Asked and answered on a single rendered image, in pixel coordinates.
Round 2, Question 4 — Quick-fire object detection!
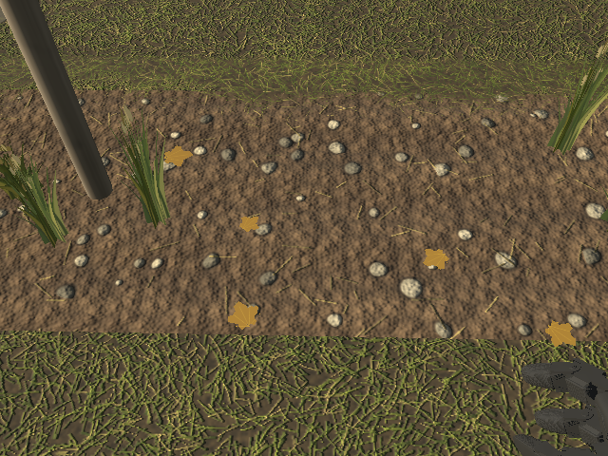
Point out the right robot hand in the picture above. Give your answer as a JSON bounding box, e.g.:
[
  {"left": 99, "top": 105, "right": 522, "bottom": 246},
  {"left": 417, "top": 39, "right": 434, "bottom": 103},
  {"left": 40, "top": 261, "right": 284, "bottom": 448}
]
[{"left": 513, "top": 358, "right": 608, "bottom": 456}]

